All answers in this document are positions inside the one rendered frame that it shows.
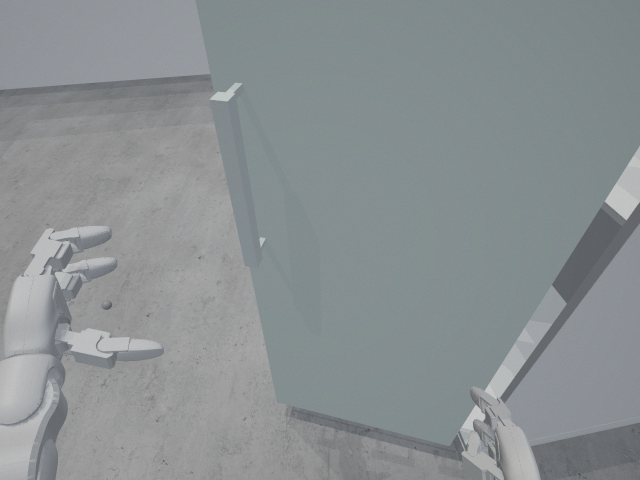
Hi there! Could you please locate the fridge door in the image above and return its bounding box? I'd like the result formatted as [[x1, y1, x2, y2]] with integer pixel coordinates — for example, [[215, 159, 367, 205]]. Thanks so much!
[[195, 0, 640, 446]]

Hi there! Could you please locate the robot right hand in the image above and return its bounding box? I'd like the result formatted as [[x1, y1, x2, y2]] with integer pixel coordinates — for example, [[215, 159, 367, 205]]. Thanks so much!
[[462, 386, 541, 480]]

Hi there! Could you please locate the handle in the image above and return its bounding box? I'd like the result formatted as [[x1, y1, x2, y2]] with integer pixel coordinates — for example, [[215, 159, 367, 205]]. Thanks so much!
[[209, 83, 266, 269]]

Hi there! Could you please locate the robot left hand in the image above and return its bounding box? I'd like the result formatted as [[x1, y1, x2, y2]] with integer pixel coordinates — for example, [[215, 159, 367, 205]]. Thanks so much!
[[3, 226, 164, 369]]

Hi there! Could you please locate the robot left forearm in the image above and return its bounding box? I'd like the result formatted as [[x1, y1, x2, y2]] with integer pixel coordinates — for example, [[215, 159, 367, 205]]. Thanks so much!
[[0, 353, 68, 480]]

